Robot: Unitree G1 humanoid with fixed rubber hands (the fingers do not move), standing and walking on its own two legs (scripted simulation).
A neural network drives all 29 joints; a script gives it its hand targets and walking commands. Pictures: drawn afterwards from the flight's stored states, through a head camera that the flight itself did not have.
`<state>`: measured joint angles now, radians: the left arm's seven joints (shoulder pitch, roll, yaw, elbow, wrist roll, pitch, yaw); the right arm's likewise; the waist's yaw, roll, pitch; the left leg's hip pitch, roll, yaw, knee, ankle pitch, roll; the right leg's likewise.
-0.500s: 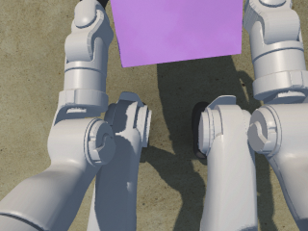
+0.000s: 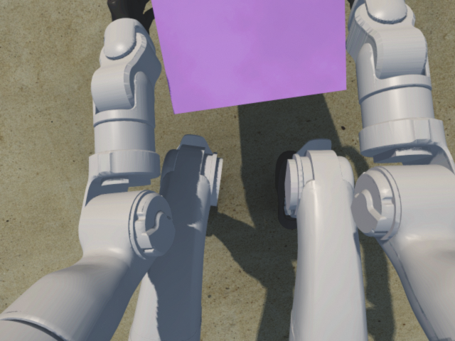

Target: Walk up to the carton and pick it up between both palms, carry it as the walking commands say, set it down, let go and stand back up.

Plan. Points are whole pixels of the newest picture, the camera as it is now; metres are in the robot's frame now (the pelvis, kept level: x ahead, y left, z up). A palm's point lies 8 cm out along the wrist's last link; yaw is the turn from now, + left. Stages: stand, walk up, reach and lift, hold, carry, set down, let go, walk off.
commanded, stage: reach and lift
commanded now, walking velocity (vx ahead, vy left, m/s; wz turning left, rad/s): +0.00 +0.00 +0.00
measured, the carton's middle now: (246, 22) +0.52 +0.01 -0.17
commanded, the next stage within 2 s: none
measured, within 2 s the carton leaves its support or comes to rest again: neither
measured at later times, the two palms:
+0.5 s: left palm (107, 14) +0.49 +0.16 -0.04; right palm out of the picture +0.53 -0.13 -0.04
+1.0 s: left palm (53, 0) +0.47 +0.16 +0.04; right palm out of the picture +0.51 -0.13 +0.03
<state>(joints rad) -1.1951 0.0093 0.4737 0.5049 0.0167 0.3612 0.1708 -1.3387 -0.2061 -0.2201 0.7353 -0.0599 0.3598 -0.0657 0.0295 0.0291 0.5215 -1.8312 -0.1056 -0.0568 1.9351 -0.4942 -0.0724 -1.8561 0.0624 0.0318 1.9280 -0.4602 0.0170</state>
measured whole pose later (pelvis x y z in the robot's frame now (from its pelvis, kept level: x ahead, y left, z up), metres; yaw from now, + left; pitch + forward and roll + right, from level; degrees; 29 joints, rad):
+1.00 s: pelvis +0.00 +0.00 +0.11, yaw +0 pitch +14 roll +1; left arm -1.02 -0.05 0.46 0.40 0.06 0.42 0.14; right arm -1.14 -0.13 -0.23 0.61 -0.09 0.42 -0.06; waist 0.03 0.02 0.50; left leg -1.40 -0.09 -0.07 1.60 -0.45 -0.06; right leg -1.42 0.06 0.05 1.59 -0.42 0.01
